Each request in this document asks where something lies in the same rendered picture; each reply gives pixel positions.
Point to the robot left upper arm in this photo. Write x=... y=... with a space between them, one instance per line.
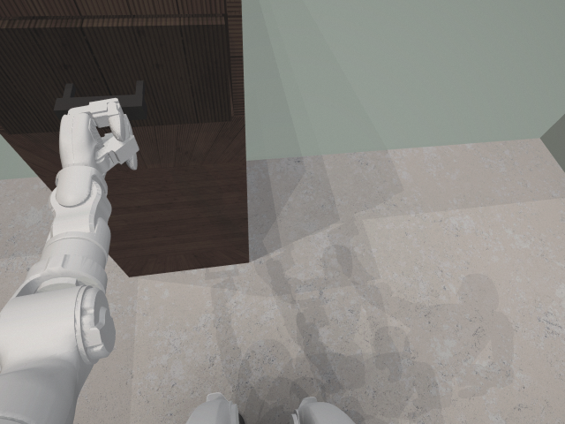
x=49 y=343

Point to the robot left hand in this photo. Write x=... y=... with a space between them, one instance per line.
x=79 y=140

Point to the drawer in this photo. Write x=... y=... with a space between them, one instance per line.
x=182 y=59

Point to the robot left thigh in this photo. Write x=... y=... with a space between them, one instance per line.
x=215 y=412

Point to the robot right shin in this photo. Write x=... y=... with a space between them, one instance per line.
x=307 y=400

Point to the handle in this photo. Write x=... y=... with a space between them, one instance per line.
x=134 y=106

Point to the cabinet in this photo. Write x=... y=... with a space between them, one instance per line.
x=185 y=207

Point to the left robot forearm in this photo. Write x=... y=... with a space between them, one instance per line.
x=77 y=248

